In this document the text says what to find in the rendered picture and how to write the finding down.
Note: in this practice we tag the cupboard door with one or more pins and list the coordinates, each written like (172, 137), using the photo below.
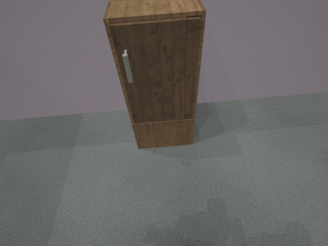
(163, 58)

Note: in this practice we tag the handle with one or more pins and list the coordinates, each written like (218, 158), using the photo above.
(127, 66)

